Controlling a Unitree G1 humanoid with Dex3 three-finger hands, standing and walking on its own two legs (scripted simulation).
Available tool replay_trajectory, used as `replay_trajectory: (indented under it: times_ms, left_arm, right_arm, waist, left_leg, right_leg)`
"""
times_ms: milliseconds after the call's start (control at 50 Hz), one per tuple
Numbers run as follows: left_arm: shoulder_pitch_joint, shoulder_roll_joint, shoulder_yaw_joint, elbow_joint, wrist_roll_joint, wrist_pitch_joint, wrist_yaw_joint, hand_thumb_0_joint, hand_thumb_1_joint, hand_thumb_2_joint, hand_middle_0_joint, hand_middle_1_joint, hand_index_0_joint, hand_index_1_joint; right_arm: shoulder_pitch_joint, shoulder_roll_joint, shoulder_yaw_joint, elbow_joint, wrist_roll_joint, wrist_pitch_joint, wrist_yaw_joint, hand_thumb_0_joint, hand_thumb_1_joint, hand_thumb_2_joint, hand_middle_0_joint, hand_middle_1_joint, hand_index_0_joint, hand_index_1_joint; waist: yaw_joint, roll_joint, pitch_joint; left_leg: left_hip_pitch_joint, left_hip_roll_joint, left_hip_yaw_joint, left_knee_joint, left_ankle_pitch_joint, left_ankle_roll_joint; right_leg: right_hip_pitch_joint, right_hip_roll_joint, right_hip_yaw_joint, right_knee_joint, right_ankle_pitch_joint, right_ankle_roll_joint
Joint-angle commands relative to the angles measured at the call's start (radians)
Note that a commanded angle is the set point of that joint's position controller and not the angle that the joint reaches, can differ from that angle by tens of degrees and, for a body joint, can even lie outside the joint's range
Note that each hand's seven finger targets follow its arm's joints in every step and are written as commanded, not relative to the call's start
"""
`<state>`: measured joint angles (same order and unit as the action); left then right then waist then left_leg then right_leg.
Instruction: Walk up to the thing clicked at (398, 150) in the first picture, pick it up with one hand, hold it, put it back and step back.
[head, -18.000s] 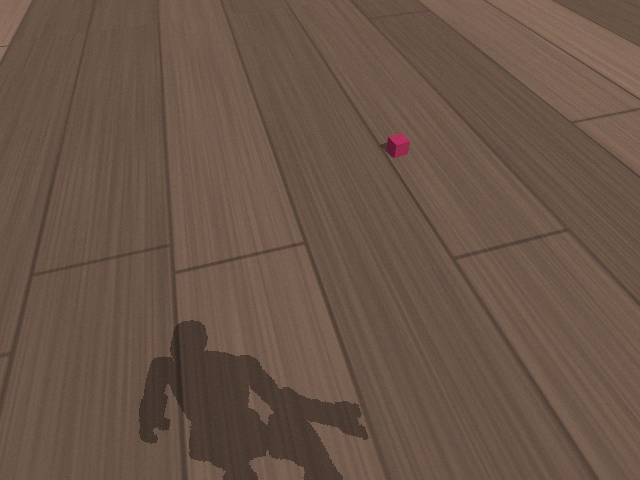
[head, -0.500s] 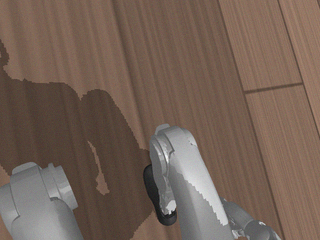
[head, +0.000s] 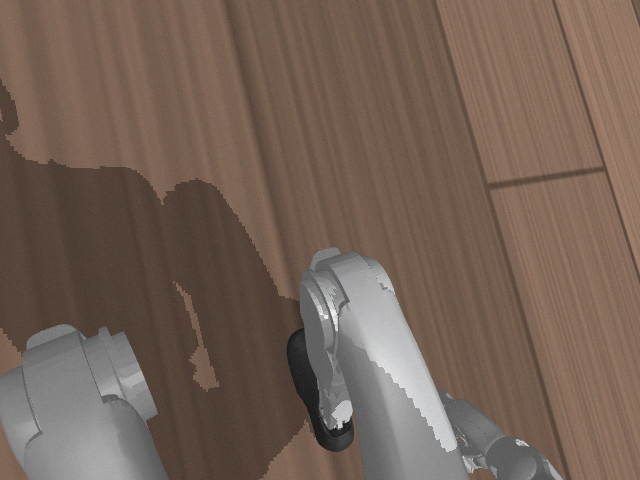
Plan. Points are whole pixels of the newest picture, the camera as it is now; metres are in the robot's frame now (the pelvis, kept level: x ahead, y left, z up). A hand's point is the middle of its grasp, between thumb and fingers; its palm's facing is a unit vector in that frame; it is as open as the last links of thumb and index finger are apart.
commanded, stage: close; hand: left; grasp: from above
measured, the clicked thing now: out of the picture +0.43 +0.37 -0.25
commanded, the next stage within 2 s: settle in 0.02 s
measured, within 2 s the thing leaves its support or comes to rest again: leaves its support in 0.44 s
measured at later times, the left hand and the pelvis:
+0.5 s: hand out of the picture +0.42 +0.36 -0.20, palm faces -0.43 -0.14 -0.89, open 10.8 cm; pelvis +0.00 +0.00 +0.00, yaw +1 degrees
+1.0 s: hand out of the picture +0.41 +0.37 -0.11, palm faces -0.48 -0.11 -0.87, open 10.8 cm; pelvis -0.01 -0.01 +0.04, yaw +5 degrees
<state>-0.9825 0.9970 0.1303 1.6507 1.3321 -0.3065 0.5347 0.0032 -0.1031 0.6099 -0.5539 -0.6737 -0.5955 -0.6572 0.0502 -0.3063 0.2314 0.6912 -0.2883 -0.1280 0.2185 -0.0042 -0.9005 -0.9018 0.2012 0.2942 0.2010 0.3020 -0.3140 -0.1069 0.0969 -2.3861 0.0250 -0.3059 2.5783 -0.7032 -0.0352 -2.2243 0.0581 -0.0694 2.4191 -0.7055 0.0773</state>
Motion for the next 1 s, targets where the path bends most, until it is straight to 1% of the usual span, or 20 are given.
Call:
replay_trajectory:
  times_ms: [0, 60, 100, 160, 180, 220, 240, 260, 300, 320, 400, 460, 540, 560, 620, 660, 700, 800, 840, 980]
  left_arm:
    - [-0.223, 0.248, 0.021, -0.086, -0.021, 0.000, 0.029, 0.000, 0.575, 0.834, -0.966, -0.661, -0.946, -0.683]
    - [-0.202, 0.227, 0.017, -0.071, -0.022, 0.006, 0.035, 0.000, 0.572, 0.853, -0.980, -0.645, -0.950, -0.677]
    - [-0.233, 0.254, 0.029, -0.104, -0.026, 0.001, 0.039, 0.000, 0.584, 0.868, -1.001, -0.637, -0.963, -0.677]
    - [-0.227, 0.237, 0.011, -0.089, -0.019, 0.014, 0.031, 0.000, 0.627, 0.925, -1.057, -0.722, -1.037, -0.746]
    - [-0.240, 0.248, 0.024, -0.087, -0.025, 0.019, 0.031, 0.000, 0.636, 0.912, -1.064, -0.715, -1.044, -0.738]
    - [-0.224, 0.276, 0.049, -0.122, -0.031, 0.026, 0.027, 0.000, 0.631, 0.955, -1.086, -0.702, -1.050, -0.742]
    - [-0.236, 0.254, 0.029, -0.140, -0.032, 0.028, 0.020, 0.000, 0.631, 0.969, -1.098, -0.697, -1.056, -0.743]
    - [-0.260, 0.268, 0.038, -0.196, -0.036, 0.025, 0.017, 0.000, 0.628, 0.945, -1.082, -0.699, -1.048, -0.737]
    - [-0.253, 0.272, 0.049, -0.223, -0.038, 0.029, 0.010, 0.000, 0.640, 0.954, -1.093, -0.699, -1.058, -0.739]
    - [-0.243, 0.255, 0.039, -0.177, -0.032, 0.034, 0.006, 0.000, 0.638, 0.957, -1.097, -0.698, -1.057, -0.740]
    - [-0.278, 0.285, 0.080, -0.351, -0.038, 0.020, -0.010, 0.000, 0.668, 0.972, -1.129, -0.694, -1.086, -0.741]
    - [-0.259, 0.245, 0.073, -0.381, -0.041, 0.028, -0.024, 0.000, 0.687, 0.971, -1.135, -0.684, -1.094, -0.729]
    - [-0.261, 0.196, 0.060, -0.438, -0.058, 0.046, -0.064, 0.000, 0.741, 0.995, -1.169, -0.695, -1.130, -0.738]
    - [-0.284, 0.198, 0.060, -0.456, -0.063, 0.050, -0.076, 0.000, 0.756, 0.993, -1.166, -0.708, -1.134, -0.744]
    - [-0.244, 0.128, 0.023, -0.415, -0.071, 0.071, -0.125, 0.000, 0.787, 0.998, -1.177, -0.733, -1.154, -0.760]
    - [-0.288, 0.125, 0.017, -0.473, -0.085, 0.076, -0.159, 0.000, 0.785, 0.991, -1.161, -0.740, -1.145, -0.760]
    - [-0.265, 0.101, -0.002, -0.461, -0.090, 0.083, -0.201, 0.000, 0.766, 0.982, -1.147, -0.743, -1.132, -0.761]
    - [-0.287, 0.106, -0.007, -0.512, -0.103, 0.064, -0.272, 0.000, 0.771, 0.985, -1.151, -0.747, -1.136, -0.766]
    - [-0.290, 0.140, 0.021, -0.528, -0.104, 0.052, -0.284, 0.000, 0.771, 0.965, -1.141, -0.741, -1.130, -0.755]
    - [-0.289, 0.164, 0.031, -0.519, -0.093, 0.020, -0.294, 0.000, 0.798, 1.030, -1.169, -0.770, -1.151, -0.792]
  right_arm:
    - [0.150, -0.313, -0.090, -0.009, 0.005, -0.001, -0.018, 0.000, -0.897, -0.900, 0.200, 0.299, 0.199, 0.299]
    - [0.165, -0.312, -0.088, -0.001, 0.000, -0.001, -0.016, 0.000, -0.897, -0.900, 0.200, 0.299, 0.199, 0.299]
    - [0.151, -0.317, -0.089, -0.009, 0.001, 0.000, -0.021, 0.000, -0.898, -0.901, 0.200, 0.299, 0.199, 0.299]
    - [0.159, -0.312, -0.091, -0.003, 0.001, -0.004, -0.020, 0.000, -0.908, -0.901, 0.200, 0.300, 0.200, 0.300]
    - [0.168, -0.313, -0.090, -0.002, -0.002, -0.005, -0.017, 0.000, -0.909, -0.902, 0.200, 0.300, 0.200, 0.300]
    - [0.164, -0.317, -0.099, -0.006, 0.006, -0.005, -0.019, 0.000, -0.910, -0.902, 0.200, 0.300, 0.199, 0.300]
    - [0.157, -0.309, -0.099, -0.013, 0.009, -0.006, -0.018, 0.000, -0.912, -0.903, 0.200, 0.300, 0.199, 0.300]
    - [0.151, -0.309, -0.102, -0.011, 0.014, -0.004, -0.019, 0.000, -0.910, -0.902, 0.200, 0.300, 0.199, 0.300]
    - [0.156, -0.309, -0.109, -0.010, 0.015, 0.000, -0.019, 0.000, -0.910, -0.902, 0.200, 0.300, 0.199, 0.300]
    - [0.164, -0.305, -0.109, -0.002, 0.015, -0.001, -0.017, 0.000, -0.912, -0.903, 0.200, 0.300, 0.199, 0.300]
    - [0.164, -0.308, -0.139, -0.013, 0.032, 0.009, -0.020, 0.000, -0.910, -0.903, 0.200, 0.300, 0.199, 0.300]
    - [0.185, -0.293, -0.162, 0.003, 0.048, 0.013, -0.014, 0.000, -0.908, -0.901, 0.200, 0.300, 0.199, 0.300]
    - [0.198, -0.274, -0.195, -0.008, 0.080, 0.022, -0.006, 0.000, -0.906, -0.900, 0.200, 0.299, 0.199, 0.299]
    - [0.202, -0.276, -0.201, -0.010, 0.087, 0.028, -0.007, 0.000, -0.904, -0.899, 0.200, 0.299, 0.199, 0.299]
    - [0.223, -0.264, -0.220, -0.006, 0.104, 0.046, -0.010, 0.000, -0.902, -0.899, 0.200, 0.299, 0.199, 0.299]
    - [0.235, -0.268, -0.230, -0.010, 0.114, 0.056, -0.015, 0.000, -0.900, -0.898, 0.200, 0.299, 0.199, 0.299]
    - [0.242, -0.263, -0.240, -0.011, 0.129, 0.067, -0.017, 0.000, -0.901, -0.898, 0.200, 0.299, 0.199, 0.299]
    - [0.251, -0.250, -0.246, -0.031, 0.148, 0.101, -0.036, 0.000, -0.901, -0.899, 0.200, 0.299, 0.199, 0.299]
    - [0.254, -0.254, -0.248, -0.041, 0.151, 0.112, -0.047, 0.000, -0.900, -0.898, 0.200, 0.299, 0.199, 0.299]
    - [0.257, -0.233, -0.237, -0.050, 0.154, 0.134, -0.071, 0.000, -0.900, -0.898, 0.200, 0.300, 0.199, 0.300]
  waist:
    - [-0.016, 0.477, -0.628]
    - [-0.019, 0.469, -0.618]
    - [-0.013, 0.473, -0.627]
    - [-0.017, 0.497, -0.622]
    - [-0.022, 0.481, -0.629]
    - [0.007, 0.520, -0.679]
    - [0.003, 0.533, -0.676]
    - [0.017, 0.555, -0.709]
    - [0.022, 0.564, -0.720]
    - [0.007, 0.547, -0.677]
    - [0.042, 0.604, -0.783]
    - [0.040, 0.607, -0.773]
    - [0.067, 0.594, -0.805]
    - [0.062, 0.596, -0.810]
    - [0.062, 0.520, -0.784]
    - [0.065, 0.518, -0.802]
    - [0.071, 0.495, -0.789]
    - [0.072, 0.459, -0.810]
    - [0.082, 0.443, -0.807]
    - [0.090, 0.424, -0.809]
  left_leg:
    - [0.527, 0.015, 0.163, -0.270, 0.188, 0.034]
    - [0.532, 0.014, 0.158, -0.279, 0.215, 0.030]
    - [0.526, 0.014, 0.157, -0.278, 0.200, 0.030]
    - [0.540, 0.014, 0.166, -0.273, 0.204, 0.031]
    - [0.535, 0.014, 0.162, -0.268, 0.209, 0.032]
    - [0.569, 0.014, 0.163, -0.283, 0.221, 0.027]
    - [0.572, 0.013, 0.168, -0.283, 0.231, 0.025]
    - [0.590, 0.014, 0.167, -0.289, 0.244, 0.021]
    - [0.588, 0.011, 0.175, -0.287, 0.255, 0.022]
    - [0.561, 0.009, 0.177, -0.279, 0.232, 0.024]
    - [0.617, 0.006, 0.187, -0.299, 0.248, 0.021]
    - [0.618, 0.004, 0.197, -0.302, 0.258, 0.021]
    - [0.625, 0.001, 0.208, -0.325, 0.250, 0.025]
    - [0.616, -0.001, 0.208, -0.334, 0.241, 0.026]
    - [0.589, -0.006, 0.217, -0.351, 0.211, 0.036]
    - [0.608, -0.007, 0.212, -0.371, 0.216, 0.036]
    - [0.629, -0.006, 0.206, -0.390, 0.222, 0.037]
    - [0.624, -0.009, 0.218, -0.400, 0.228, 0.044]
    - [0.614, -0.012, 0.216, -0.411, 0.217, 0.044]
    - [0.615, -0.012, 0.242, -0.422, 0.201, 0.055]
  right_leg:
    - [0.271, 0.029, -0.172, -0.200, 0.256, -0.081]
    - [0.271, 0.027, -0.184, -0.189, 0.276, -0.082]
    - [0.258, 0.027, -0.183, -0.188, 0.264, -0.083]
    - [0.263, 0.027, -0.173, -0.189, 0.269, -0.084]
    - [0.266, 0.026, -0.179, -0.185, 0.277, -0.081]
    - [0.275, 0.026, -0.173, -0.188, 0.275, -0.088]
    - [0.270, 0.024, -0.173, -0.183, 0.286, -0.089]
    - [0.273, 0.023, -0.174, -0.180, 0.292, -0.091]
    - [0.280, 0.022, -0.172, -0.180, 0.304, -0.091]
    - [0.263, 0.019, -0.172, -0.174, 0.292, -0.092]
    - [0.286, 0.012, -0.161, -0.191, 0.298, -0.095]
    - [0.267, 0.006, -0.152, -0.192, 0.307, -0.096]
    - [0.244, -0.001, -0.134, -0.211, 0.295, -0.102]
    - [0.241, -0.003, -0.134, -0.217, 0.288, -0.102]
    - [0.245, -0.004, -0.122, -0.251, 0.267, -0.098]
    - [0.244, -0.012, -0.120, -0.258, 0.268, -0.098]
    - [0.242, -0.014, -0.116, -0.267, 0.269, -0.100]
    - [0.282, -0.018, -0.101, -0.300, 0.269, -0.100]
    - [0.282, -0.021, -0.101, -0.308, 0.250, -0.103]
    - [0.315, -0.019, -0.082, -0.352, 0.237, -0.099]
